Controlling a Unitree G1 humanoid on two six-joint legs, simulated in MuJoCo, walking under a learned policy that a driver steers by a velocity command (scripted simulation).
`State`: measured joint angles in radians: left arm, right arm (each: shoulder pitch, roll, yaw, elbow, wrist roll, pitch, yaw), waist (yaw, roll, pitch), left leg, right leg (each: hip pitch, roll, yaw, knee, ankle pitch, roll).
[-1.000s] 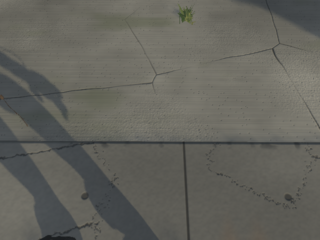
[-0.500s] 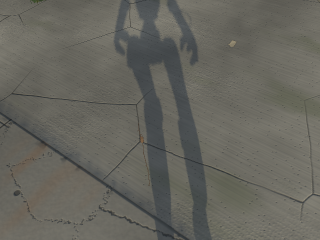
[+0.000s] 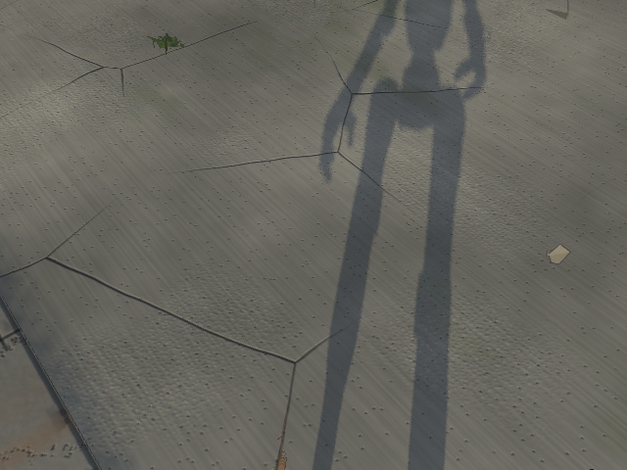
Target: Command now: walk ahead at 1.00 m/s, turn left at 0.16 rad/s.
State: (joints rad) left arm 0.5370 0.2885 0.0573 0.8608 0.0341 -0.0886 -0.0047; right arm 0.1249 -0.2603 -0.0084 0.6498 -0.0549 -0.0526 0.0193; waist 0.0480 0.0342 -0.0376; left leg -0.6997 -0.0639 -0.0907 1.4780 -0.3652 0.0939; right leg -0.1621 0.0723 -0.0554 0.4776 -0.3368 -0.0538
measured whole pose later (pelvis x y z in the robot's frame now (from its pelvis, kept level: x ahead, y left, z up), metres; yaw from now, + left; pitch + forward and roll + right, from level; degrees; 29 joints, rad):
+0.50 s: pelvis +0.50 +0.01 +0.01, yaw +1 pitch +2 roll +2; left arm 0.09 0.27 0.01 0.67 0.04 -0.06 -0.05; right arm 0.54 -0.30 -0.06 0.92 0.00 -0.11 0.01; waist -0.05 -0.03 0.00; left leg 0.03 -0.12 0.03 0.24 -0.31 0.09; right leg -0.75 -0.13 0.01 0.88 -0.10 -0.04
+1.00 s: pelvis +1.01 -0.02 +0.00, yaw +1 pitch +1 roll -2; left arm 0.55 0.26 0.05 0.96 -0.01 -0.11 -0.03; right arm -0.01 -0.25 0.01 0.67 -0.03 -0.07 0.06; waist 0.08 0.01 0.02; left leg -0.74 0.10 0.03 0.66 0.10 0.08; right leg 0.19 0.08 -0.04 0.09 -0.31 -0.05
